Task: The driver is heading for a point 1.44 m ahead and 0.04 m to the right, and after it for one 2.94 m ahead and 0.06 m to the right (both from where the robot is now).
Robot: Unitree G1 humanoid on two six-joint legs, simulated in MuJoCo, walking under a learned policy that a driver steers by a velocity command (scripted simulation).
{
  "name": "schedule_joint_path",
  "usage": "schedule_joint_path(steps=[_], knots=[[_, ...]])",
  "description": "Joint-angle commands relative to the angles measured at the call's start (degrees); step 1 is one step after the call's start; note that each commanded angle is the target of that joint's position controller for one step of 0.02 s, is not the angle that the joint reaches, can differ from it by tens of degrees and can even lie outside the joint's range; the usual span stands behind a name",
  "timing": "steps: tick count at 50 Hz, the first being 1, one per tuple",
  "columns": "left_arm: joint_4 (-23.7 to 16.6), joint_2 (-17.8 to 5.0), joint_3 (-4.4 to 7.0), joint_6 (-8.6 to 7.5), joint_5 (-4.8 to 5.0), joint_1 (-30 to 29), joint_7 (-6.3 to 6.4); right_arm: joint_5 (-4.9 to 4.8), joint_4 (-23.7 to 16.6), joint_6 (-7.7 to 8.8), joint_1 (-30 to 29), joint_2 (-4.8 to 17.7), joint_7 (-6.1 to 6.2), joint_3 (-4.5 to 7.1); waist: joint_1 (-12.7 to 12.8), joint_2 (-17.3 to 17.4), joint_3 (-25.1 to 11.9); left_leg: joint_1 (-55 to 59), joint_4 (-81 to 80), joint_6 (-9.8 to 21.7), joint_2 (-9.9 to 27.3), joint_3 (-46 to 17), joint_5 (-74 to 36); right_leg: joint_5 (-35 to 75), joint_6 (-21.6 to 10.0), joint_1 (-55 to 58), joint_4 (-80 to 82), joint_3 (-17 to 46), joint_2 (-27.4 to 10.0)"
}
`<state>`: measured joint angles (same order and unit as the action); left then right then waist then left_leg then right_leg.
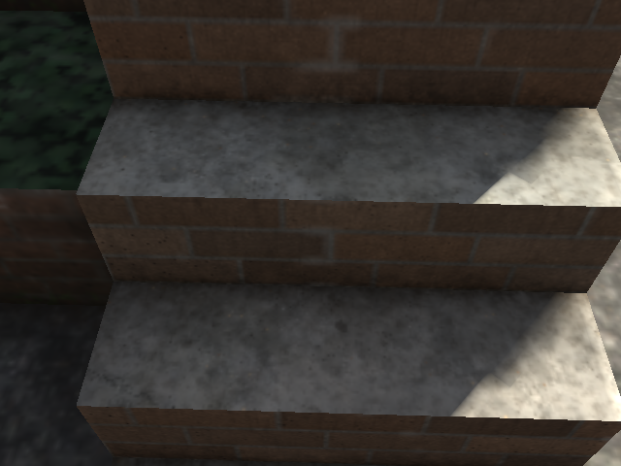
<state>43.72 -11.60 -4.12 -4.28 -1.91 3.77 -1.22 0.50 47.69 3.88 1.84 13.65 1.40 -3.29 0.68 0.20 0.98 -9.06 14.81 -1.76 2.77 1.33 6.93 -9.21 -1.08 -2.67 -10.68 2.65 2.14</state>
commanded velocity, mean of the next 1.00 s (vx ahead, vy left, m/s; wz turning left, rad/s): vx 1.00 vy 0.00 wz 0.00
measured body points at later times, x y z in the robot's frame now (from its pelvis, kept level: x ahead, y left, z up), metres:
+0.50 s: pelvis +0.00 -0.01 +0.00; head +0.02 -0.01 +0.45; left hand +0.19 +0.20 -0.10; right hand +0.18 -0.24 -0.10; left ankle +0.01 +0.14 -0.75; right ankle -0.04 -0.11 -0.75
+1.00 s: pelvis +0.00 -0.01 +0.00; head +0.02 -0.01 +0.45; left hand +0.19 +0.20 -0.10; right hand +0.18 -0.25 -0.10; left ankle +0.01 +0.14 -0.75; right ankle -0.04 -0.11 -0.75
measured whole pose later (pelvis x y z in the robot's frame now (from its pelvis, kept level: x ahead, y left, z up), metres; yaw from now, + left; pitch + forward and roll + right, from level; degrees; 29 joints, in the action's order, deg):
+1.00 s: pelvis +0.00 -0.01 +0.00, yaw -1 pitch +1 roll +0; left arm 45.1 -12.0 -4.4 -4.2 -2.2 2.5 -1.4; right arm 0.4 48.0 3.6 2.4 14.3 1.4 -3.5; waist 0.6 0.2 1.2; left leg -8.3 14.2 -2.7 4.0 1.6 6.7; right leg -8.9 -1.7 -2.3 -10.4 3.5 3.0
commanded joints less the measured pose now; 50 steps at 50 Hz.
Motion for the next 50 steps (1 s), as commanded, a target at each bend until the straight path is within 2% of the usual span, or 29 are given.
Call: schedule_joint_path(steps=[1,3,4,6,7,9,10,12,16,17,19,20,24,25,27,34,36,37,39,40,41,42,43,44,45,47,48,49,50], knots=[[-4.41,-4.7,1.14,-0.91,-0.08,-3.97,0.08,0.1,-4.04,0.76,-3.73,6.11,0.19,1.36,-0.2,-0.34,-7.37,4.4,0.84,2.3,7.4,-5.36,-14.93,13.5,-0.89,0.9,-0.4,5.72,-8.98],[-4.0,-5.09,1.17,-0.96,0.13,-2.96,-0.01,-0.18,-3.9,0.79,-3.11,6.28,0.14,1.33,-0.17,-0.05,-8.48,4.9,-0.59,1.89,7.2,-4.97,-13.07,11.92,-0.63,1.34,1.14,5.54,-8.74],[-4.18,-4.79,1.15,-0.91,-0.13,-4.24,0.01,0.11,-4.01,0.74,-4.23,6.33,0.18,1.37,-0.14,-0.17,-6.31,4.08,0.46,2.08,7.35,-5.22,-13.97,12.89,-0.87,0.69,-0.02,5.83,-8.94],[-3.86,-5.14,1.15,-0.95,0.08,-3.06,-0.05,-0.15,-3.89,0.75,-3.21,6.32,0.15,1.3,-0.14,-0.1,-8.42,4.86,-0.67,1.76,7.24,-4.9,-12.86,12.09,-0.67,1.47,1.19,5.64,-8.76],[-4.08,-4.83,1.15,-0.91,-0.15,-4.27,-0.02,0.1,-4.01,0.72,-4.2,6.4,0.19,1.37,-0.11,-0.26,-6.23,3.99,0.35,1.97,7.38,-5.14,-13.76,13.04,-0.89,0.81,0.06,5.91,-8.92],[-4.08,-4.75,1.11,-0.93,-0.16,-4.12,-0.03,0.11,-3.99,0.71,-3.87,6.22,0.2,1.29,-0.1,-0.42,-7.35,4.23,0.55,1.98,7.47,-5.09,-13.74,13.29,-1.0,1.15,-0.21,5.97,-8.95],[-3.74,-5.15,1.14,-0.97,0.07,-3.14,-0.11,-0.18,-3.89,0.75,-3.24,6.4,0.15,1.3,-0.09,-0.15,-8.32,4.69,-0.83,1.62,7.25,-4.76,-12.23,11.85,-0.73,1.52,1.31,5.75,-8.73],[-3.95,-4.87,1.12,-0.9,-0.23,-4.5,-0.08,0.12,-4.01,0.68,-4.27,6.5,0.2,1.38,-0.08,-0.34,-6.0,3.8,0.16,1.8,7.43,-5.04,-13.61,13.44,-0.94,1.02,0.15,6.06,-8.96],[-3.56,-5.18,1.11,-0.99,0.03,-3.33,-0.16,-0.19,-3.85,0.73,-3.19,6.47,0.16,1.31,-0.04,-0.21,-8.3,4.57,-0.98,1.43,7.29,-4.59,-11.72,11.79,-0.8,1.67,1.39,5.9,-8.7],[-3.83,-4.86,1.1,-0.93,-0.21,-4.62,-0.12,0.07,-3.97,0.67,-4.16,6.55,0.21,1.36,-0.02,-0.31,-6.12,3.72,0.1,1.65,7.43,-4.85,-12.94,12.97,-1.01,1.06,0.16,6.17,-8.86],[-3.51,-5.27,1.12,-0.96,0.01,-3.38,-0.15,-0.2,-3.82,0.69,-2.98,6.53,0.18,1.31,-0.05,-0.35,-8.27,4.59,-0.95,1.38,7.36,-4.56,-12.02,12.27,-0.8,1.78,1.33,5.95,-8.68],[-3.76,-4.93,1.1,-0.92,-0.22,-4.61,-0.12,0.05,-3.93,0.65,-3.89,6.62,0.22,1.38,-0.04,-0.47,-6.12,3.74,0.06,1.61,7.5,-4.81,-13.02,13.3,-1.01,1.14,0.18,6.21,-8.83],[-3.41,-5.26,1.09,-0.98,0.01,-3.55,-0.19,-0.22,-3.83,0.67,-2.89,6.56,0.18,1.32,-0.04,-0.26,-8.24,4.53,-1.02,1.26,7.39,-4.43,-11.59,11.99,-0.85,1.75,1.38,6.07,-8.63],[-3.69,-4.92,1.08,-0.93,-0.23,-4.83,-0.15,0.05,-3.96,0.62,-3.84,6.63,0.23,1.38,-0.03,-0.33,-6.09,3.71,0.05,1.5,7.54,-4.7,-12.83,13.2,-1.05,1.15,0.17,6.35,-8.78],[-3.71,-4.86,1.05,-0.93,-0.23,-4.61,-0.12,0.05,-3.92,0.6,-3.31,6.44,0.25,1.33,-0.06,-0.59,-7.2,4.04,0.31,1.55,7.67,-4.68,-13.16,13.77,-1.11,1.44,-0.12,6.37,-8.8],[-3.65,-4.79,1.05,-0.94,-0.22,-4.86,-0.15,0.03,-4.03,0.55,-3.29,6.44,0.26,1.37,-0.05,-0.39,-7.17,4.09,0.3,1.43,7.73,-4.57,-12.97,13.55,-1.14,1.34,-0.12,6.55,-8.72],[-2.96,-5.61,1.26,-1.18,0.0,-4.58,0.11,0.25,-4.07,0.19,-3.66,6.29,-0.17,1.03,-0.41,-0.86,-7.58,3.68,-0.25,1.67,7.1,-4.23,-12.39,17.9,-1.24,2.19,-1.45,6.88,-8.99],[-2.96,-5.67,1.34,-1.35,-0.24,-4.78,0.57,0.25,-3.95,0.6,-3.2,6.31,-0.11,1.03,-0.33,-0.27,-7.51,3.52,-0.53,1.12,6.64,-4.18,-11.69,17.44,-1.05,2.04,-1.9,6.6,-9.13],[-2.52,-6.08,1.34,-1.49,0.13,-3.91,0.7,-0.05,-3.8,0.79,-2.85,6.48,-0.11,0.93,-0.07,-0.39,-8.43,4.62,-1.69,0.78,6.53,-4.0,-10.6,15.02,-0.78,1.54,-0.28,6.59,-8.97],[-2.53,-5.77,1.31,-1.45,-0.12,-4.95,0.74,0.25,-3.95,0.8,-3.94,6.49,-0.06,0.96,-0.12,-0.66,-6.35,3.77,-0.79,0.99,6.72,-4.19,-11.63,16.2,-0.98,0.93,-1.51,6.75,-9.03],[-2.51,-5.69,1.28,-1.44,-0.1,-4.75,0.75,0.27,-3.98,0.81,-3.61,6.35,-0.06,0.89,-0.09,-0.91,-7.21,3.9,-0.63,1.08,6.81,-4.23,-12.03,16.86,-1.04,1.23,-1.74,6.75,-9.09],[-2.34,-5.51,1.18,-1.27,0.14,-4.54,0.31,0.23,-3.87,0.4,-3.91,6.35,-0.14,0.77,-0.12,-1.52,-7.67,4.17,-0.45,1.63,7.26,-4.19,-12.6,17.47,-1.22,1.6,-1.52,7.07,-8.96],[-2.97,-4.53,1.01,-1.01,-0.08,-4.96,-0.06,0.02,-3.72,0.57,-3.03,6.57,0.16,1.11,0.08,-0.95,-7.8,4.44,-0.02,1.42,7.8,-4.4,-13.06,14.37,-1.17,1.54,-0.46,6.78,-8.87],[-2.62,-5.05,1.06,-0.94,0.08,-4.13,-0.26,-0.21,-3.6,0.61,-2.71,6.83,0.16,1.14,0.07,-0.5,-8.36,5.07,-1.32,1.12,7.69,-4.23,-11.73,11.8,-0.85,1.48,1.38,6.44,-8.51],[-2.88,-4.78,1.08,-0.84,-0.18,-5.43,-0.25,0.11,-3.87,0.57,-3.8,6.84,0.23,1.25,0.02,-0.49,-6.0,4.31,-0.34,1.36,7.88,-4.6,-12.88,12.37,-1.01,0.65,0.43,6.65,-8.63],[-3.39,-4.89,0.89,-0.87,-0.29,-6.43,-0.1,-0.11,-3.74,0.44,-2.93,6.66,0.48,1.18,-0.7,-1.14,-7.04,4.66,0.57,1.89,7.92,-4.62,-12.67,15.27,-1.24,0.86,-0.36,7.19,-9.04],[-2.87,-5.55,1.12,-0.89,-0.24,-4.48,-0.32,-0.4,-3.24,0.65,-1.27,6.59,0.14,1.34,-0.6,-0.76,-8.95,5.56,-2.0,1.12,7.51,-4.02,-9.86,10.42,-0.53,1.55,2.11,6.49,-8.44],[-3.37,-5.02,0.9,-0.86,-0.32,-6.89,-0.18,-0.01,-3.61,0.47,-3.71,7.19,0.39,1.37,-0.5,-0.11,-4.85,4.12,-0.07,1.73,7.7,-4.6,-12.34,13.31,-1.08,0.18,0.33,7.18,-8.92],[-3.77,-5.04,0.57,-0.83,-0.3,-7.24,0.23,-0.33,-3.66,0.56,-3.37,6.88,-0.19,1.45,-0.55,-1.63,-6.15,4.83,-0.31,2.31,7.78,-5.51,-12.96,15.32,-1.15,0.41,0.72,6.76,-9.12]])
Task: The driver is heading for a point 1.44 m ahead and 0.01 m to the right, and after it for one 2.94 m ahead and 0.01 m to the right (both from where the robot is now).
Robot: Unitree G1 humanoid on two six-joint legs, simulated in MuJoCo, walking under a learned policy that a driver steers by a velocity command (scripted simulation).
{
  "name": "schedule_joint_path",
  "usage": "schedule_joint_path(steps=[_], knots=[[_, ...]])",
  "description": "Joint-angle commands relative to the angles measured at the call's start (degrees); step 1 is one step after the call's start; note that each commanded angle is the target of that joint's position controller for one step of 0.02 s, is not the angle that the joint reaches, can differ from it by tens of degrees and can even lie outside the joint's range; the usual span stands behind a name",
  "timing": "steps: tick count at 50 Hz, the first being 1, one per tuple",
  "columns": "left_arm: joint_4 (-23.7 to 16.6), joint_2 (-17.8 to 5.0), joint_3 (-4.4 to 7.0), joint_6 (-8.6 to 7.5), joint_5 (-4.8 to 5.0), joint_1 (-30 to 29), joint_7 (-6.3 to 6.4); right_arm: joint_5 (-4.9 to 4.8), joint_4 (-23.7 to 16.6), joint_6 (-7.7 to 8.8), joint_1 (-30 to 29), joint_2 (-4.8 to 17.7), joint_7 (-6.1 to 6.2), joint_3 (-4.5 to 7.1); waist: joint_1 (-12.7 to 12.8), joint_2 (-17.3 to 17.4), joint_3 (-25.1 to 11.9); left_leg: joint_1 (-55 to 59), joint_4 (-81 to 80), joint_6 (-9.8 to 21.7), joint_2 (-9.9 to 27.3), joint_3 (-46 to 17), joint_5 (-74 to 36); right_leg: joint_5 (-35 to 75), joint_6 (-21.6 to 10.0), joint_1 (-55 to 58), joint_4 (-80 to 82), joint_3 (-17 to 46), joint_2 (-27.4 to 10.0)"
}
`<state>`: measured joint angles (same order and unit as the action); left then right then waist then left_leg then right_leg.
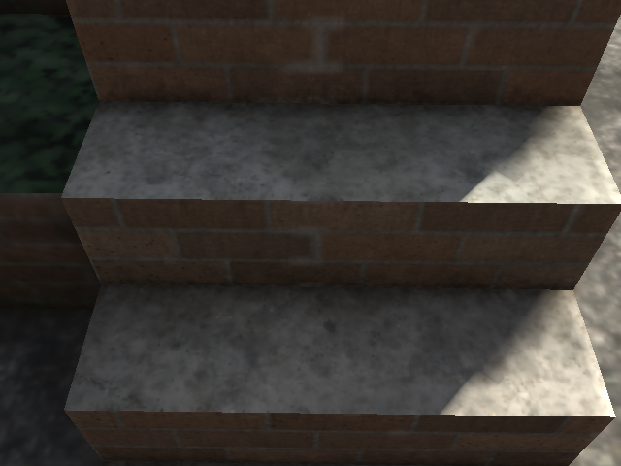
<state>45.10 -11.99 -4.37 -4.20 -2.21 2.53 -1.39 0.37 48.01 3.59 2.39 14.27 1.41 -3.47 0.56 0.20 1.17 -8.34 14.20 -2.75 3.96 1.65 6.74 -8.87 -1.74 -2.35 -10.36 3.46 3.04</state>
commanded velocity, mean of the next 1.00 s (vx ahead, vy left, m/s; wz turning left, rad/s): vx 0.99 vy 0.00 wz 0.00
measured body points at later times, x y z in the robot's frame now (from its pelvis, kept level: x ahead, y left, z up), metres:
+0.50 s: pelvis +0.00 +0.00 +0.00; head +0.02 +0.01 +0.45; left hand +0.20 +0.21 -0.10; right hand +0.18 -0.24 -0.10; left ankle +0.01 +0.15 -0.75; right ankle -0.04 -0.10 -0.75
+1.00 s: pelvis +0.00 +0.01 +0.00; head +0.02 +0.01 +0.45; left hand +0.20 +0.22 -0.10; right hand +0.18 -0.24 -0.10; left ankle +0.01 +0.15 -0.75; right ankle -0.04 -0.11 -0.75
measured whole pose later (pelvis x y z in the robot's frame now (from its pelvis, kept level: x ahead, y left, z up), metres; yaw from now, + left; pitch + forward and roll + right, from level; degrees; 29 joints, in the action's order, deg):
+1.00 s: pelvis +0.00 +0.01 +0.00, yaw +0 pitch +1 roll +0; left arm 44.7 -13.5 -5.0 -3.8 -2.6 1.5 -1.0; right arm 0.2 49.4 3.7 1.8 14.2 0.4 -2.1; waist -0.3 -0.6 1.1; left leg -7.9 13.2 -2.5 3.4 1.6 6.1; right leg -8.6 -0.9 -2.2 -9.9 3.7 2.2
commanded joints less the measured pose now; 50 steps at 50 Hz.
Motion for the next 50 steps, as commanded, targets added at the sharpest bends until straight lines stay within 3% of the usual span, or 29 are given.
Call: schedule_joint_path(steps=[1,3,5,6,8,10,12,13,15,18,20,22,23,25,27,28,29,30,32,33,35,37,38,40,43,45,47,49,50], knots=[[-4.45,-4.62,1.2,-0.91,0.12,-3.7,0.14,0.37,-3.88,0.86,-3.66,5.9,0.14,1.48,0.22,0.25,-7.8,4.36,0.18,2.57,6.88,-5.12,-13.81,12.41,-0.32,1.07,-0.04,5.73,-9.66],[-4.26,-4.93,1.3,-0.88,0.04,-3.96,0.06,0.29,-4.0,0.88,-4.25,6.11,0.17,1.6,0.18,0.52,-6.43,3.74,-0.11,2.3,6.73,-5.03,-13.56,11.46,-0.19,0.92,0.31,5.69,-9.57],[-4.23,-5.05,1.26,-0.92,0.35,-3.1,0.05,0.0,-3.77,0.89,-2.73,6.07,0.2,1.57,-0.07,-0.04,-9.07,4.63,-1.14,2.12,6.64,-4.8,-12.33,10.88,-0.01,1.81,1.26,5.37,-9.4],[-4.98,-4.62,0.96,-0.92,-0.03,-5.78,-0.04,0.19,-3.95,0.78,-4.45,6.27,0.07,1.6,-0.53,-0.88,-5.45,4.03,0.41,2.76,6.57,-5.17,-13.14,13.81,-0.19,-0.39,0.1,6.12,-9.85],[-4.03,-5.73,1.44,-0.97,0.12,-2.38,0.07,-0.17,-2.97,0.97,-1.67,6.38,0.13,1.96,-0.46,-1.08,-10.64,6.34,-0.78,2.27,6.38,-4.38,-11.1,10.02,0.48,1.67,1.17,5.06,-9.25],[-5.35,-5.31,0.87,-0.67,-0.29,-7.0,0.34,-0.38,-4.26,0.78,-5.18,6.65,-0.39,2.09,-0.54,0.34,-4.71,3.78,0.23,2.66,6.44,-5.46,-14.19,15.9,0.08,-0.55,0.49,6.16,-10.36],[-5.25,-4.54,0.76,-0.79,0.03,-5.51,0.14,0.25,-3.5,0.74,-3.31,5.55,-0.08,1.69,-0.66,-0.96,-8.19,4.99,0.75,2.87,6.71,-5.25,-15.23,16.23,-0.08,1.02,-0.73,5.89,-10.0],[-4.17,-5.37,1.14,-0.87,0.21,-2.62,0.29,-0.27,-2.66,0.94,-1.06,6.06,0.08,2.1,-0.39,-0.76,-11.04,6.25,-1.26,2.2,6.38,-4.54,-11.94,10.15,0.64,2.39,1.34,5.07,-9.19],[-5.26,-5.52,0.73,-0.67,-0.31,-6.89,0.35,-0.29,-4.32,0.75,-5.38,6.39,-0.35,2.16,-0.44,0.01,-4.95,3.71,0.13,2.6,6.51,-5.5,-14.45,15.62,0.1,-0.1,0.45,6.15,-10.33],[-4.14,-5.88,1.13,-0.81,0.12,-2.61,0.25,-0.15,-2.63,0.97,-1.48,6.16,0.08,2.16,-0.45,-1.17,-10.85,6.15,-1.37,2.11,6.35,-4.45,-11.3,9.68,0.71,2.27,1.21,4.82,-9.26],[-5.55,-5.51,0.68,-0.58,-0.22,-7.7,0.25,-0.23,-4.14,0.75,-5.41,6.53,-0.33,2.21,-0.76,-0.28,-4.51,3.4,-0.14,2.5,6.46,-5.44,-13.78,14.56,0.24,-0.48,0.52,6.03,-10.21],[-5.63,-5.51,0.54,-0.54,-0.23,-6.91,0.47,-0.31,-4.0,0.72,-4.13,6.03,-0.53,2.15,-0.75,-1.19,-7.49,4.74,0.25,2.72,6.68,-5.6,-15.15,17.31,0.2,0.75,-0.08,5.97,-10.43],[-4.24,-5.92,1.06,-0.74,0.1,-2.7,0.28,-0.11,-2.52,0.94,-1.54,6.11,-0.1,2.3,-0.52,-1.16,-11.19,6.66,-1.42,2.16,6.42,-4.51,-11.83,10.3,0.84,2.28,1.17,4.78,-9.3],[-5.64,-5.46,0.51,-0.64,-0.28,-7.66,0.34,-0.18,-3.95,0.76,-5.45,6.66,-0.46,2.33,-0.58,0.2,-4.19,3.59,-0.41,2.54,6.49,-5.57,-14.06,13.97,0.33,-0.68,0.89,6.1,-10.24],[-5.55,-4.91,0.5,-0.71,-0.04,-6.1,0.14,0.42,-3.24,0.74,-3.87,5.62,-0.27,1.88,-0.73,-0.92,-7.6,4.99,-0.02,2.8,6.8,-5.39,-14.86,14.42,0.14,0.59,-0.2,5.95,-10.03],[-4.34,-6.08,1.03,-0.8,0.11,-2.77,0.2,-0.04,-2.36,0.97,-1.8,6.25,-0.11,2.34,-0.49,-0.8,-10.79,6.45,-1.69,2.16,6.44,-4.53,-11.53,9.11,0.86,2.05,1.5,4.87,-9.28],[-4.38,-6.84,1.25,-0.69,-0.17,-3.52,0.06,-0.2,-3.15,0.96,-3.58,6.73,-0.08,2.53,-0.45,0.9,-8.41,5.56,-1.38,1.56,6.23,-4.09,-11.66,9.39,1.15,0.98,1.6,5.35,-9.57],[-5.42,-6.24,0.74,-0.58,-0.25,-7.1,0.52,-0.18,-3.63,0.78,-5.39,6.8,-0.37,2.53,-0.91,-0.92,-5.45,4.53,0.08,2.57,6.49,-5.55,-13.71,14.2,0.53,-0.55,0.05,5.56,-10.13],[-5.54,-6.22,0.65,-0.53,-0.53,-6.52,0.53,-0.48,-3.09,0.81,-3.6,6.17,-0.6,2.6,-1.36,-1.9,-8.37,5.97,0.01,2.65,6.5,-5.0,-12.84,15.73,0.76,0.17,-0.19,5.67,-10.19],[-4.8,-6.39,0.87,-0.57,-0.37,-4.44,0.54,-0.75,-2.6,0.96,-2.61,6.65,-0.55,2.82,-0.56,0.34,-10.11,5.88,-1.63,1.94,6.47,-4.34,-11.4,10.57,0.92,2.04,1.57,4.98,-9.81],[-5.77,-5.58,0.37,-0.51,-0.26,-7.64,0.43,-0.12,-3.6,0.73,-5.68,6.35,-0.71,2.5,-0.61,0.3,-4.63,4.09,-0.64,2.5,6.48,-5.6,-14.91,14.84,0.52,-0.45,0.88,6.06,-10.34],[-5.6,-6.18,0.44,-0.49,-0.24,-6.58,0.43,-0.06,-3.52,0.7,-4.69,5.94,-0.69,2.41,-0.83,-0.91,-8.16,5.43,0.05,2.66,6.74,-5.5,-15.45,17.09,0.43,1.06,-0.23,5.72,-10.46],[-4.38,-6.14,0.88,-0.72,0.1,-2.75,0.29,-0.01,-2.05,0.92,-1.92,6.14,-0.24,2.53,-0.55,-0.81,-11.55,6.98,-1.82,2.11,6.39,-4.51,-11.97,9.91,1.06,2.47,1.33,4.72,-9.36],[-5.42,-6.33,0.57,-0.59,-0.58,-7.1,0.46,-0.32,-2.89,0.83,-5.04,6.8,-0.54,2.87,-1.15,-0.91,-5.38,5.15,-0.73,2.43,6.34,-5.03,-12.16,13.04,1.0,-0.94,0.78,5.71,-10.07],[-4.66,-6.77,0.8,-0.54,-0.18,-3.94,0.69,-0.73,-2.51,0.99,-3.14,6.35,-0.52,2.86,-0.55,0.17,-10.38,6.3,-2.1,1.95,6.55,-4.58,-11.86,11.15,1.12,2.11,1.84,5.0,-9.82],[-5.84,-5.95,0.34,-0.5,-0.29,-7.49,0.41,0.01,-3.13,0.72,-5.78,6.39,-0.71,2.55,-0.78,-0.03,-5.69,4.57,-0.62,2.5,6.56,-5.58,-14.82,15.33,0.61,0.1,0.46,5.79,-10.47],[-4.41,-7.19,0.79,-0.45,-0.31,-3.31,0.47,-0.37,-2.27,0.94,-2.78,6.26,-0.94,2.88,-0.71,-0.9,-10.52,7.18,-1.69,1.87,6.63,-4.72,-13.89,13.1,1.59,1.94,1.27,4.39,-9.82],[-4.05,-6.96,0.78,-0.31,-0.39,-4.01,0.7,0.21,-2.04,0.65,-3.89,7.32,-0.75,3.08,-0.71,-0.53,-6.81,6.02,2.2,2.09,6.47,-4.71,-18.35,17.62,1.45,0.37,-2.16,4.23,-10.04],[-2.71,-7.2,1.13,-0.25,-0.29,-0.18,0.73,-0.44,-1.08,0.81,-0.68,7.05,-0.72,3.35,-0.45,0.19,-10.96,7.27,1.55,1.51,6.6,-3.53,-16.34,13.96,1.9,2.11,-1.39,3.44,-9.52]])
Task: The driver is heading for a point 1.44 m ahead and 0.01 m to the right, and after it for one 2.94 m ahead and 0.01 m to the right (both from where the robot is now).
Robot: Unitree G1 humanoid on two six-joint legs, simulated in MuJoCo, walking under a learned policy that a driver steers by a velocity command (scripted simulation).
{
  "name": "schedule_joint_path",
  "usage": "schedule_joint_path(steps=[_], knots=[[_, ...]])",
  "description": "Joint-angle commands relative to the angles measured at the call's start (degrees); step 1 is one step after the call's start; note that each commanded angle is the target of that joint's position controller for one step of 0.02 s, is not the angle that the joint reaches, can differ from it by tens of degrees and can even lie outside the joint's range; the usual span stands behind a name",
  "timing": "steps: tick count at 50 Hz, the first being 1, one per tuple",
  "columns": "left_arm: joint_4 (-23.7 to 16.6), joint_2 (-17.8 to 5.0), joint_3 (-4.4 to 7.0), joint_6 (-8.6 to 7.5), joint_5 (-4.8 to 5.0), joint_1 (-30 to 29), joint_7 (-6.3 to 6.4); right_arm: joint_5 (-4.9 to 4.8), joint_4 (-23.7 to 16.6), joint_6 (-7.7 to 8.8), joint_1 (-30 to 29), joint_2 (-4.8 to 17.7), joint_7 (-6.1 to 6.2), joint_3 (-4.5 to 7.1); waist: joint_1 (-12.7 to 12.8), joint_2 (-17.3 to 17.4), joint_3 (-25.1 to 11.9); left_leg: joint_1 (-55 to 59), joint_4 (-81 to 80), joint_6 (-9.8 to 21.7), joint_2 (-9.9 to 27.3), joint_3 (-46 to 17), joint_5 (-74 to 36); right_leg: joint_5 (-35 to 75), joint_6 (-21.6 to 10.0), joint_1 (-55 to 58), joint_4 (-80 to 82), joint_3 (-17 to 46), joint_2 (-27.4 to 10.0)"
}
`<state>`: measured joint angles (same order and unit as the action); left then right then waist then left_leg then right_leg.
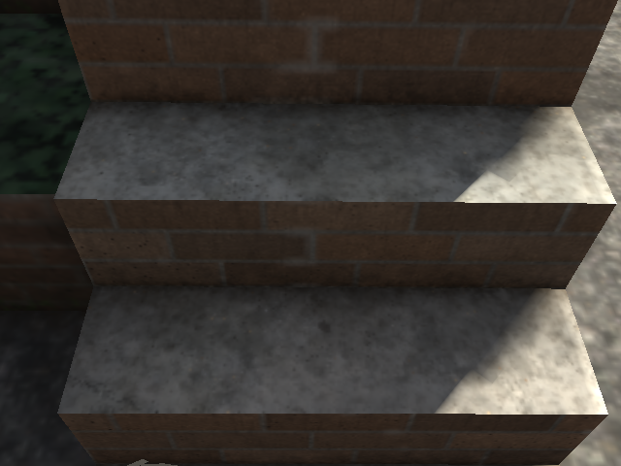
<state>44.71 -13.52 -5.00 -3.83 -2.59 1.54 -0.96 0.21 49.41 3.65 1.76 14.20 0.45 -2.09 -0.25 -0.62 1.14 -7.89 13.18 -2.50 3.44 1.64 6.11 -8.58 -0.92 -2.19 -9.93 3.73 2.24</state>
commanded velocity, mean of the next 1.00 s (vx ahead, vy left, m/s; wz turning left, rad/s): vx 0.25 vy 0.00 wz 0.00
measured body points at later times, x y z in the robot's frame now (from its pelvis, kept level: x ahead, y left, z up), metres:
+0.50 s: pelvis -0.01 +0.00 -0.01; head +0.01 +0.00 +0.44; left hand +0.06 +0.23 -0.15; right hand +0.06 -0.27 -0.14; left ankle +0.01 +0.14 -0.75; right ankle -0.04 -0.11 -0.75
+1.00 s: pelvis +0.01 +0.00 -0.01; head +0.01 +0.00 +0.44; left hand +0.08 +0.22 -0.15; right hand +0.04 -0.25 -0.15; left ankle +0.01 +0.14 -0.75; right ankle -0.04 -0.11 -0.75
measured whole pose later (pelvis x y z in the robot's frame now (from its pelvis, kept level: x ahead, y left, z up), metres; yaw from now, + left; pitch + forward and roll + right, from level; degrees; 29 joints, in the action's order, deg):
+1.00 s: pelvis +0.01 +0.00 -0.01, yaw +0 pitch +0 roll +0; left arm 51.0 -9.6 -0.8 -2.7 -1.3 15.6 1.0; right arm -0.2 58.3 1.5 15.9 11.0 1.6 0.3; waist -0.2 -0.5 0.0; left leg -10.0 20.3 -2.4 4.2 1.2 10.6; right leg -13.3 -1.7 -4.0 -17.1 2.6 2.6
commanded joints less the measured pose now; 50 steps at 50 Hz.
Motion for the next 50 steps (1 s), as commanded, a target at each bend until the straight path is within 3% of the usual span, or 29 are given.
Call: schedule_joint_path(steps=[1,2,3,4,5,7,14,33,34,35,36,39,40,41,44,46,47,48,49,50], knots=[[-1.78,-5.75,1.87,-0.53,-0.08,0.81,0.17,-0.28,-2.04,0.68,-0.12,7.5,0.11,2.1,0.27,1.55,-8.54,5.75,2.97,1.03,6.94,-3.16,-14.38,11.21,1.13,0.75,-1.74,2.89,-8.56],[-2.2,-5.94,1.82,-0.41,-0.13,-0.65,-0.05,-0.18,-1.85,0.34,-0.28,7.09,0.04,2.07,-0.41,-0.33,-6.67,5.23,3.59,1.25,6.42,-3.22,-12.78,12.04,1.35,-1.26,-2.58,2.96,-8.4],[-2.71,-4.67,1.66,-0.3,0.07,-2.09,-0.35,0.69,-2.63,0.04,-1.96,6.94,-0.09,1.77,-0.07,0.67,-4.57,3.25,5.24,1.57,6.71,-3.91,-14.64,13.54,0.66,-2.13,-4.09,3.26,-8.69],[-0.91,-4.78,2.2,-0.42,0.83,3.18,-0.52,0.69,-0.84,0.27,2.07,6.89,0.24,1.92,0.0,0.4,-8.16,5.66,4.03,1.44,6.72,-3.14,-12.39,7.22,0.93,-1.79,-2.74,2.34,-7.57],[-1.21,-3.73,2.12,-0.26,0.85,1.36,-0.57,1.24,-1.51,0.03,-0.06,7.19,0.27,1.71,0.45,1.95,-3.23,2.66,5.2,1.52,7.11,-3.84,-13.98,7.12,0.24,-3.05,-3.49,2.8,-7.71],[-0.2,-4.55,2.65,-0.11,0.95,3.84,-0.62,0.7,-1.15,-0.11,1.51,7.18,0.24,1.8,0.33,1.8,-5.37,3.42,5.33,1.41,7.0,-3.47,-12.74,6.63,0.23,-2.77,-3.33,2.59,-7.48],[2.26,-4.57,4.1,0.14,1.5,7.79,-0.61,-0.31,1.14,-0.76,6.34,7.94,0.42,2.88,-0.12,0.17,-3.99,3.99,7.02,1.67,6.88,-3.57,-13.33,7.34,0.61,-4.45,-4.19,3.2,-7.45],[6.93,-2.0,6.1,1.73,1.14,17.84,0.07,-0.18,6.34,-2.93,15.96,5.74,0.98,4.48,0.03,0.45,1.91,-0.31,7.19,2.23,6.03,-3.08,-3.41,-2.77,-0.51,-8.99,-4.36,3.75,-6.41],[5.73,-1.74,6.18,2.68,1.42,17.2,0.05,-1.39,7.23,-3.25,16.75,8.52,0.9,5.95,0.11,2.17,-0.19,-1.64,4.38,1.88,5.04,-3.69,2.02,-4.89,-0.2,-6.45,-5.2,4.34,-5.33],[5.61,-3.32,6.57,2.72,1.59,15.86,1.03,-0.89,7.89,-2.98,15.46,8.01,0.57,5.64,0.61,0.36,1.14,-3.58,3.77,1.3,3.96,-3.2,4.83,-3.67,-0.32,-6.85,-5.88,3.76,-5.38],[5.56,-3.41,6.72,3.11,1.59,16.25,1.71,-0.3,8.22,-2.69,15.03,7.05,0.42,5.58,0.86,0.13,1.76,-3.96,3.43,0.99,3.62,-2.87,5.2,-2.91,-0.48,-7.63,-6.11,4.0,-5.32],[6.18,-3.25,7.0,3.48,1.64,19.09,2.57,-0.28,9.88,-2.21,16.18,5.85,0.38,5.55,1.14,-0.24,2.36,-4.14,3.31,0.86,3.28,-2.67,2.86,0.65,-0.74,-7.8,-6.63,4.11,-5.53],[6.84,-1.47,6.13,2.05,0.91,18.76,2.69,0.62,9.55,-2.75,16.68,1.65,0.76,4.2,0.01,-1.65,2.82,-1.11,4.24,1.9,3.81,-2.24,2.8,-2.34,-1.24,-9.36,-4.29,4.51,-6.9],[6.38,-0.71,5.79,1.51,0.67,17.71,2.69,0.68,9.72,-2.94,16.84,1.6,0.92,3.97,-0.14,-2.42,2.78,-0.37,3.96,2.33,3.28,-2.09,5.19,-8.45,-1.67,-10.69,-2.04,5.18,-6.77],[4.38,-1.84,5.49,1.11,0.67,13.69,2.73,0.69,8.69,-2.77,15.67,2.91,0.99,3.81,-0.76,-4.06,4.06,-0.51,5.29,3.37,1.35,-0.59,8.13,-17.37,-2.88,-13.24,1.64,6.55,-6.7],[3.14,-2.06,5.47,0.83,0.96,12.38,2.51,0.12,7.63,-1.8,14.94,2.19,0.8,3.38,-0.35,-2.39,4.28,-2.57,4.43,3.78,1.19,-0.47,7.75,-13.84,-3.79,-11.01,1.75,6.9,-6.67],[2.59,-1.33,5.46,0.6,1.14,11.1,2.33,0.4,5.86,-1.34,11.74,1.96,1.44,3.04,-0.16,-0.11,5.65,-4.36,4.98,4.72,2.09,-1.4,3.94,-5.15,-4.61,-9.64,-1.72,6.01,-6.55],[1.98,-0.27,4.68,0.08,1.93,11.21,2.12,-0.15,4.97,-1.55,10.17,1.91,1.1,2.81,0.36,-0.3,1.83,-2.85,3.98,6.18,3.37,-3.33,1.47,3.11,-5.19,-6.0,-3.37,4.08,-5.81],[1.73,0.28,4.67,-0.08,1.36,11.81,1.78,-1.0,4.77,-0.95,11.32,3.59,1.54,3.58,0.92,1.89,0.32,-1.79,4.79,5.83,4.08,-3.66,-3.72,7.81,-4.82,-4.36,-3.26,3.94,-6.75],[1.52,-0.45,4.72,-0.36,1.47,11.78,1.71,-1.24,4.32,-0.57,11.34,3.48,1.69,3.61,0.79,0.95,-1.44,0.0,5.66,5.77,4.29,-3.67,-7.63,11.97,-4.57,-2.99,-3.89,3.69,-6.79]])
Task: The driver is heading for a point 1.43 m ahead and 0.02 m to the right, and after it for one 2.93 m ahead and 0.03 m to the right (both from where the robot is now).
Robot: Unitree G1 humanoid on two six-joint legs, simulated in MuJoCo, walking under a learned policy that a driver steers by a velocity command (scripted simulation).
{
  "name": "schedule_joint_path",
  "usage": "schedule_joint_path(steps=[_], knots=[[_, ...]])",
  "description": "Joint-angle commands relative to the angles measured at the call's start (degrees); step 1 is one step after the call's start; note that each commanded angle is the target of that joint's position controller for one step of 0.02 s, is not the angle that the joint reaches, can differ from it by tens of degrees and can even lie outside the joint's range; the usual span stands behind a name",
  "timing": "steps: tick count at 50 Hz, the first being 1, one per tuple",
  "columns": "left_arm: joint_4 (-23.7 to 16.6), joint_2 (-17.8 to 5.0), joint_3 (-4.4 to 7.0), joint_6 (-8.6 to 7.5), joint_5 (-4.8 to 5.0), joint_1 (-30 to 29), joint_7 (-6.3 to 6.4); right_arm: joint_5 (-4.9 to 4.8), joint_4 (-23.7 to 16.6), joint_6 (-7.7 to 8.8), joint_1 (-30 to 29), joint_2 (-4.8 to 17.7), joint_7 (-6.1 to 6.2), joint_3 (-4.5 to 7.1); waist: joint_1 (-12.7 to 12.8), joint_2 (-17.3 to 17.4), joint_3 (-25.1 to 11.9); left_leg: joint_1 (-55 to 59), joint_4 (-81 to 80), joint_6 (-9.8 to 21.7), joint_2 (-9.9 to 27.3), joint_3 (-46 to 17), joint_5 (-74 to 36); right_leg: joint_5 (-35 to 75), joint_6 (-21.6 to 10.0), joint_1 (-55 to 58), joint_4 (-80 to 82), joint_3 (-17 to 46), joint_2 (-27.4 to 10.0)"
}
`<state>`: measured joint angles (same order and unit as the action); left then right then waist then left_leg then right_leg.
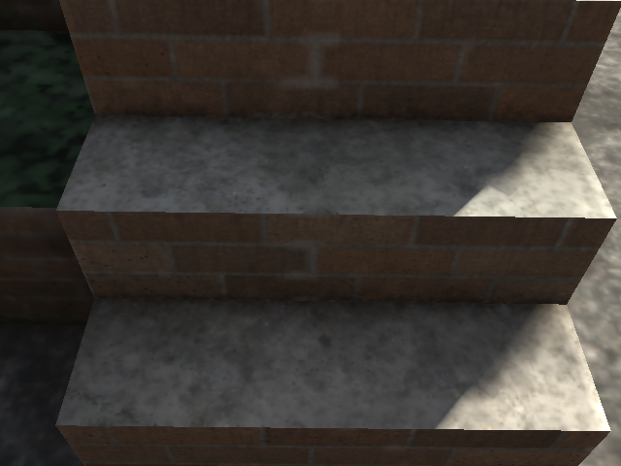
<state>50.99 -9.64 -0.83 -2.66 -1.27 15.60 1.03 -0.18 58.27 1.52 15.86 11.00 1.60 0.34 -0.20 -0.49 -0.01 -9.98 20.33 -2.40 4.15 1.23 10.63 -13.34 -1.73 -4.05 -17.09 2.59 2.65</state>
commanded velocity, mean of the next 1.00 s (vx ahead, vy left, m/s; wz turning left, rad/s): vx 0.91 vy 0.00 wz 0.00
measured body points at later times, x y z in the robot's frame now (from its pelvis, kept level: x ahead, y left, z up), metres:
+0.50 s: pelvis +0.00 +0.02 +0.01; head +0.02 +0.03 +0.45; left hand +0.21 +0.22 -0.09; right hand +0.18 -0.21 -0.10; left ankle +0.00 +0.15 -0.75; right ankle -0.05 -0.11 -0.75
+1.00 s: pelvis -0.01 +0.01 +0.01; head +0.02 +0.02 +0.46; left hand +0.19 +0.22 -0.10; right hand +0.17 -0.23 -0.10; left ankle +0.00 +0.15 -0.75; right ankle -0.05 -0.11 -0.75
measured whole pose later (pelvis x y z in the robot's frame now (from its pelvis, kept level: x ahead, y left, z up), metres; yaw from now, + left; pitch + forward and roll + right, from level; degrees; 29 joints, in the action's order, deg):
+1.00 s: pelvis -0.01 +0.01 +0.01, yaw -1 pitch +1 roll +0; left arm 45.3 -12.5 -4.0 -3.8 -2.2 2.8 -0.7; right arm -0.3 50.5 3.8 1.8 13.5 0.7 -1.5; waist -0.4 -0.6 1.0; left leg -7.4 11.6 -2.1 3.0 2.0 5.4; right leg -7.8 -0.1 -1.6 -8.1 3.5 1.1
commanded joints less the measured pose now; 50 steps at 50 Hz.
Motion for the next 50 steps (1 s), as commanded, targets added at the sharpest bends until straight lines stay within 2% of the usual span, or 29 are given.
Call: schedule_joint_path(steps=[1,4,14,21,30,31,32,33,35,36,37,38,39,40,41,42,43,44,45,46,48,50], knots=[[-5.0,-4.48,0.51,-1.78,0.31,-2.96,-0.27,-0.9,-5.14,1.81,-2.91,6.54,0.59,1.22,0.47,0.2,-1.7,3.39,-0.89,5.57,3.78,-3.33,-14.91,19.75,-3.48,-0.17,2.74,4.55,-7.29],[-6.18,-4.33,0.22,-2.01,0.45,-5.46,-0.19,-0.96,-6.68,1.97,-4.25,6.13,0.66,1.28,0.07,0.43,-3.19,5.02,-0.37,5.49,3.91,-3.37,-18.62,23.71,-3.04,1.01,1.85,4.26,-7.65],[-9.31,-4.24,-0.74,-1.62,0.1,-13.75,-0.57,-0.34,-11.04,2.05,-12.22,5.8,0.23,0.8,-0.18,0.85,-4.91,7.9,-2.8,4.73,5.1,-4.62,-25.18,24.09,-1.14,1.73,3.39,4.76,-9.01],[-10.35,-5.02,-1.35,-1.4,-0.3,-17.57,-0.96,0.02,-12.56,2.19,-16.36,6.35,-0.24,0.19,-0.08,0.62,-6.23,9.04,-5.24,3.91,5.76,-5.34,-24.19,20.49,0.13,2.06,6.0,5.21,-9.79],[-10.58,-6.0,-1.97,-1.61,-0.68,-19.71,-1.38,0.29,-12.95,2.53,-18.77,7.1,-0.72,-0.45,-0.07,0.41,-6.71,8.83,-7.22,3.21,6.04,-5.64,-19.64,16.42,0.76,1.84,7.91,5.49,-10.19],[-10.5,-5.26,-1.98,-1.78,-0.35,-18.83,-1.71,1.02,-12.48,2.58,-18.35,6.78,-0.39,-0.83,-0.12,-0.1,-6.72,8.7,-7.57,3.23,6.08,-5.6,-18.82,14.78,0.74,1.73,7.82,5.52,-9.78],[-10.33,-5.4,-1.95,-1.86,-0.56,-18.56,-1.72,0.86,-12.16,2.58,-17.94,7.43,-0.12,-0.78,0.1,0.84,-6.87,8.13,-7.32,3.18,6.17,-5.17,-18.15,13.63,0.55,2.48,7.61,5.83,-9.88],[-9.92,-5.96,-1.72,-1.92,-0.6,-16.88,-1.98,0.56,-11.84,2.82,-16.7,7.36,-0.36,-0.71,0.15,0.86,-8.39,8.22,-9.83,2.39,5.81,-4.54,-13.94,10.76,1.28,3.31,9.79,5.24,-9.29],[-9.71,-6.49,-1.54,-2.02,-0.74,-16.92,-1.85,0.59,-11.87,2.97,-17.84,8.16,-0.4,-0.43,0.02,0.26,-6.08,7.77,-9.62,2.34,5.48,-4.39,-12.32,10.43,1.66,1.87,9.62,4.74,-9.22],[-9.85,-6.25,-1.56,-2.06,-0.67,-17.22,-1.8,0.45,-11.78,2.99,-17.8,7.95,-0.33,-0.51,-0.07,0.46,-5.43,7.37,-9.95,2.31,5.45,-4.36,-12.32,10.51,1.63,1.62,9.93,5.04,-9.22],[-10.01,-6.11,-1.63,-2.09,-0.45,-17.24,-1.98,0.76,-12.1,2.94,-18.52,7.79,-0.35,-0.81,0.31,1.42,-4.31,6.21,-10.18,2.3,5.76,-4.74,-13.69,11.48,1.11,1.79,9.91,5.26,-9.46],[-10.59,-5.85,-1.81,-2.16,-0.55,-19.08,-2.01,0.99,-12.45,2.9,-19.83,7.35,-0.44,-0.99,-0.18,-0.2,-2.5,6.33,-8.46,3.05,5.94,-5.3,-15.83,14.53,0.63,-0.06,8.81,5.85,-9.95],[-9.98,-6.13,-1.62,-2.25,-0.41,-16.21,-2.04,0.74,-11.98,3.02,-17.56,7.66,-0.38,-0.96,0.37,1.12,-7.05,7.37,-9.65,2.55,6.13,-4.77,-15.32,12.39,0.81,2.7,9.68,5.32,-9.56],[-9.49,-6.94,-1.38,-2.33,-0.66,-15.51,-1.96,0.43,-11.55,3.2,-17.39,8.21,-0.36,-0.61,0.05,0.12,-7.1,8.32,-9.25,2.48,5.64,-4.05,-13.59,11.56,1.33,2.3,9.76,4.89,-9.32],[-10.15,-7.55,-1.65,-2.22,-1.02,-18.22,-1.7,-0.33,-12.1,3.18,-18.45,8.61,-0.76,-0.36,-0.7,-0.61,-5.22,8.14,-9.09,2.69,5.58,-4.3,-13.24,14.49,1.34,0.66,9.9,5.32,-9.9],[-10.87,-6.68,-1.93,-2.16,-0.95,-19.63,-1.81,0.29,-12.51,3.02,-19.9,8.22,-0.83,-0.74,-0.32,0.22,-3.83,6.84,-7.61,3.02,6.0,-5.14,-16.57,16.87,0.64,0.49,8.35,5.67,-10.36],[-9.81,-7.32,-1.44,-2.25,-0.74,-15.27,-2.01,0.31,-12.04,3.16,-17.19,7.93,-0.38,-0.62,-0.03,1.08,-8.85,8.56,-8.33,2.18,5.87,-3.7,-15.66,14.0,1.38,2.75,9.0,5.2,-9.77],[-9.68,-7.42,-1.65,-2.18,-0.8,-16.61,-1.64,-0.3,-11.8,3.23,-17.59,8.41,-0.55,-0.37,-0.1,0.45,-6.77,7.76,-9.04,2.16,5.79,-4.01,-14.11,13.29,1.43,2.48,9.74,4.88,-9.58],[-10.29,-7.43,-1.9,-2.18,-0.93,-17.92,-1.64,-0.32,-11.91,3.14,-18.1,8.54,-0.78,-0.45,-0.63,-0.75,-5.43,7.92,-8.87,2.46,5.6,-4.19,-13.97,15.55,1.43,0.99,9.69,5.24,-9.81],[-10.59,-7.0,-2.04,-2.14,-1.1,-18.95,-1.61,0.12,-11.96,3.06,-18.53,8.37,-0.75,-0.47,-0.66,-1.13,-4.8,7.75,-7.33,2.79,5.87,-4.49,-16.15,18.1,1.14,0.63,8.09,5.48,-10.12],[-10.41,-7.55,-2.13,-2.2,-0.86,-17.26,-1.62,-0.25,-11.56,3.07,-17.09,8.49,-0.79,-0.57,-0.52,-0.49,-7.68,8.58,-8.47,2.48,5.78,-4.09,-15.6,17.44,1.34,2.09,9.05,5.25,-9.91],[-10.38,-7.93,-2.2,-2.16,-0.94,-17.46,-1.64,-0.17,-11.57,3.04,-17.73,8.75,-0.81,-0.55,-0.36,0.09,-6.62,8.25,-8.65,2.3,5.79,-4.16,-16.36,17.84,1.44,2.26,9.13,5.37,-9.97]])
